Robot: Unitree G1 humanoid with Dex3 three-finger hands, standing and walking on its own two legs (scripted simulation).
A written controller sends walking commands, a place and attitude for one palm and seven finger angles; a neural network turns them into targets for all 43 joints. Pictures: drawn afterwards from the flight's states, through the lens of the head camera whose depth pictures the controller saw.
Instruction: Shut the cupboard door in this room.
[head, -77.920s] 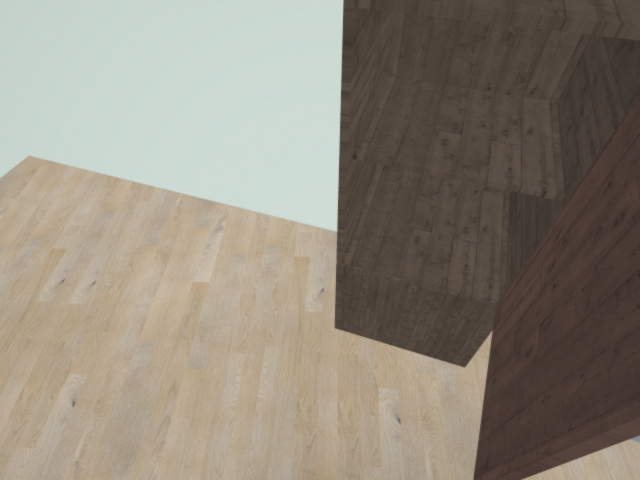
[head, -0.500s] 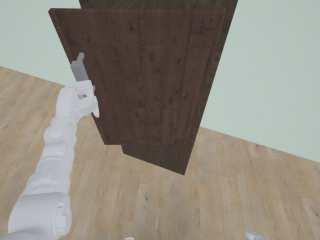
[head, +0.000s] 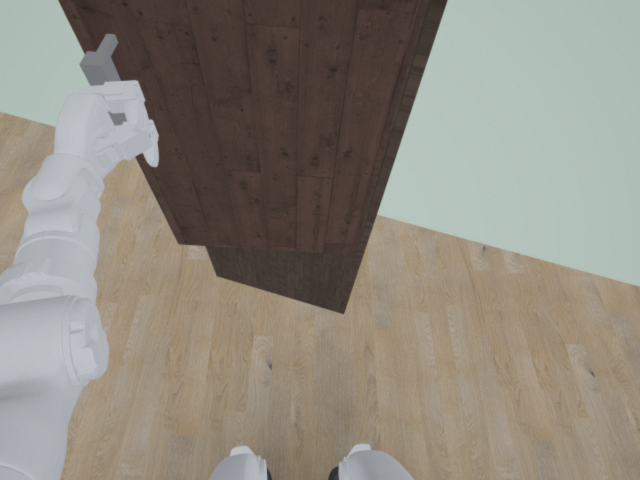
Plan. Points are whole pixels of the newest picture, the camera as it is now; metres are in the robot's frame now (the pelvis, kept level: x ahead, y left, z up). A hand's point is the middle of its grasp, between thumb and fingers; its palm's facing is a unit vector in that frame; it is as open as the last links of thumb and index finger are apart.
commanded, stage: push the door shut along its arc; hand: left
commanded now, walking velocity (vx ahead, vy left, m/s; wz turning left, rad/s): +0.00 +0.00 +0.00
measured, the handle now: (123, 96) +0.58 +0.21 +0.12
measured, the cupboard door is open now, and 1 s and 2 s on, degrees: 14 4 0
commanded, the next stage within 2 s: pull the fist back off the door in 1.22 s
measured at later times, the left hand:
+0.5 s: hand (185, 101) +0.55 +0.13 +0.13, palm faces -0.28 -0.96 -0.01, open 3.1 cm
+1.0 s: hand (208, 78) +0.59 +0.10 +0.13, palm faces -0.36 -0.93 -0.01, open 3.1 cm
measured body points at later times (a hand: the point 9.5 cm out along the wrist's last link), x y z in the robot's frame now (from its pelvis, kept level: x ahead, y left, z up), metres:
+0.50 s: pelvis +0.01 +0.02 -0.01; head +0.13 +0.03 +0.42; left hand +0.56 +0.18 +0.13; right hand -0.02 -0.25 -0.11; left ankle +0.03 +0.10 -0.70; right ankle +0.01 -0.10 -0.70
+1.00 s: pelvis +0.02 +0.00 -0.02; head +0.17 +0.01 +0.41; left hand +0.61 +0.16 +0.13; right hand -0.05 -0.26 -0.11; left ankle +0.03 +0.10 -0.70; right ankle +0.01 -0.10 -0.70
